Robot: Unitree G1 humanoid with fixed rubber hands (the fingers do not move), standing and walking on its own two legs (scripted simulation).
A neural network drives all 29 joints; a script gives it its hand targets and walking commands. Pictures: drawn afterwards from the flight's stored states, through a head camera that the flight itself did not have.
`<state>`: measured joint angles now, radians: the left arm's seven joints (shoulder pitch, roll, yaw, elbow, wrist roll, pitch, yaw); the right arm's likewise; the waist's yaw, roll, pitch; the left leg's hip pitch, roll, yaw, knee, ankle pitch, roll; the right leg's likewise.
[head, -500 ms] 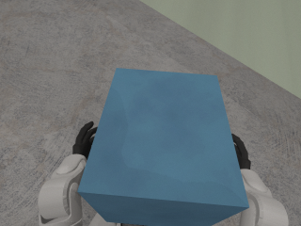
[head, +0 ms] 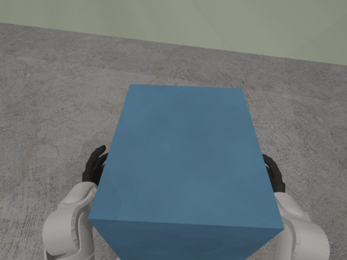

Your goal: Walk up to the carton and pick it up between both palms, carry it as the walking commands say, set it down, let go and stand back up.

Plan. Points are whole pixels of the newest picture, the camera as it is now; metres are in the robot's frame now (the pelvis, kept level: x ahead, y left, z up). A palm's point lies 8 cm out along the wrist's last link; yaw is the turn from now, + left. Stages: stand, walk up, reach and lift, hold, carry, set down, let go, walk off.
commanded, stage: carry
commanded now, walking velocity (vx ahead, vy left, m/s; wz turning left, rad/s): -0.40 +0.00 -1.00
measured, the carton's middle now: (181, 176) +0.30 -0.02 +0.01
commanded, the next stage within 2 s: none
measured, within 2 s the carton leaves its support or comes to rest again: neither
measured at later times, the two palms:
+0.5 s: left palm out of the picture +0.05 -0.03 +0.05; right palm out of the picture -0.11 -0.33 +0.02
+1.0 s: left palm out of the picture -0.21 -0.10 +0.08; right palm out of the picture -0.50 -0.28 +0.04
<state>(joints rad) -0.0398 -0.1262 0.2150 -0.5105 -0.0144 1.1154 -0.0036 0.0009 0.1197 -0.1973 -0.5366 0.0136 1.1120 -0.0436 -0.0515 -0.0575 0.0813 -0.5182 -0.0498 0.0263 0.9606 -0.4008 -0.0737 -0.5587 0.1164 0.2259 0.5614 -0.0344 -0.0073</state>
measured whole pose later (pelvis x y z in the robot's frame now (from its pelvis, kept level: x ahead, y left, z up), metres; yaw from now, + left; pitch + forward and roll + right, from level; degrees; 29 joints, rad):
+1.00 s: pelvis -0.48 +0.02 -0.02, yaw -60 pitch +0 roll +0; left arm -0.04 -0.13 0.22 -0.52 -0.01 1.16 0.01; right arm -0.01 0.07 -0.15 -0.55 -0.01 1.17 -0.04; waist 0.03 0.11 0.05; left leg -0.60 0.18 0.04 0.98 -0.51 -0.08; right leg -0.49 0.00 0.08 0.85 -0.38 0.04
